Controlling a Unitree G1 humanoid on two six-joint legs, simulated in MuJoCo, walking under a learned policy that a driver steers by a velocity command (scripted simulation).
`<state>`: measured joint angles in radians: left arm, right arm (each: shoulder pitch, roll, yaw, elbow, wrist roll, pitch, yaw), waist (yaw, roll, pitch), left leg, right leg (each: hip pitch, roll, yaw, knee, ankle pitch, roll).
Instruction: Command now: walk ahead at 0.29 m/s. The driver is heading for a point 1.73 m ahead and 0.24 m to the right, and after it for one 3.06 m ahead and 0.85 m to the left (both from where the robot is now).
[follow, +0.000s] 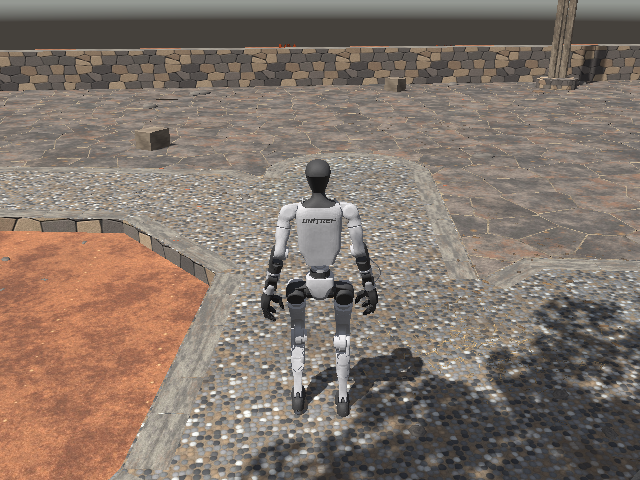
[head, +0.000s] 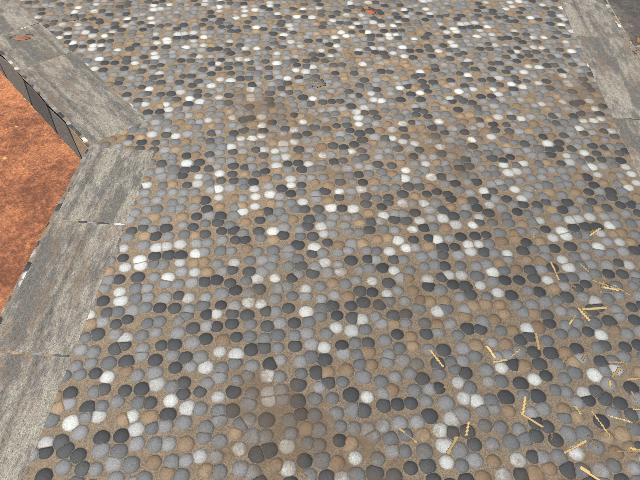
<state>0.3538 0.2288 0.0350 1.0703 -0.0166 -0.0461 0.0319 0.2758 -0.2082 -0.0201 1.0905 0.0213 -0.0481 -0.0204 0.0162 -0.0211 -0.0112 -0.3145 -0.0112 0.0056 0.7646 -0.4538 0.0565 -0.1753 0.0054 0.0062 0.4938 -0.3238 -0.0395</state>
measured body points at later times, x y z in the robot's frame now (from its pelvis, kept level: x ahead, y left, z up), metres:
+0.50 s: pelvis +0.21 +0.01 -0.01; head +0.24 +0.02 +0.44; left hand +0.45 +0.22 -0.11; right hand +0.09 -0.23 -0.14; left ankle +0.02 +0.13 -0.74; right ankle +0.39 -0.11 -0.72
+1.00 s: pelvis +0.50 +0.00 +0.00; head +0.52 +0.00 +0.45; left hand +0.47 +0.26 -0.14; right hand +0.70 -0.24 -0.10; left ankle +0.69 +0.15 -0.70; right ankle +0.39 -0.10 -0.74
